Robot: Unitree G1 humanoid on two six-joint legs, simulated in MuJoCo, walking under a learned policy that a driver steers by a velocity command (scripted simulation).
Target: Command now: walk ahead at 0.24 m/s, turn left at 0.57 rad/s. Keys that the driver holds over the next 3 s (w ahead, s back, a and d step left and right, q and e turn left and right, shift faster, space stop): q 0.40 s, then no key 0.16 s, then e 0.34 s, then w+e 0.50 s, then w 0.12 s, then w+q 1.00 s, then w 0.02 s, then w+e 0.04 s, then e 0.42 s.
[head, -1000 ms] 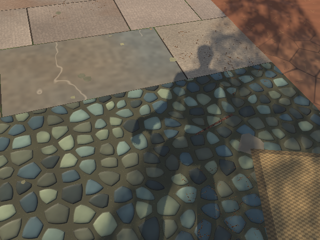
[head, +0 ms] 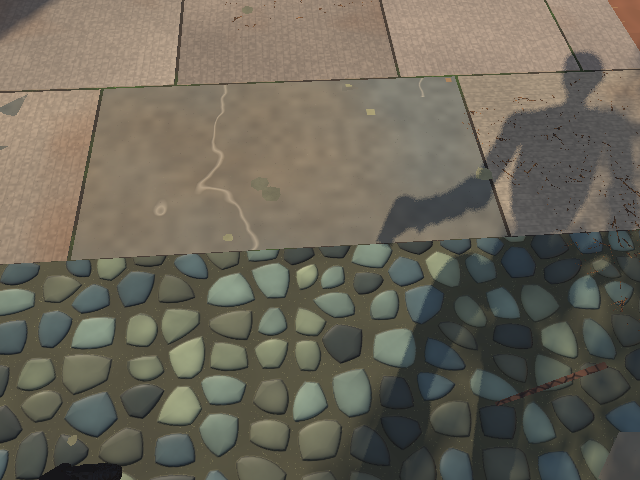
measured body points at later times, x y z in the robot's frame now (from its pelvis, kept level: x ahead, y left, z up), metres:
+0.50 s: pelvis +0.13 -0.04 +0.00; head +0.17 -0.03 +0.44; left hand +0.20 +0.26 -0.10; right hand +0.36 -0.26 -0.11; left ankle +0.09 +0.09 -0.69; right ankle +0.23 -0.14 -0.74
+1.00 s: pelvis +0.13 -0.02 -0.01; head +0.16 -0.02 +0.44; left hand +0.20 +0.28 -0.11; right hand +0.34 -0.26 -0.11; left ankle +0.10 +0.09 -0.74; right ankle +0.13 -0.14 -0.72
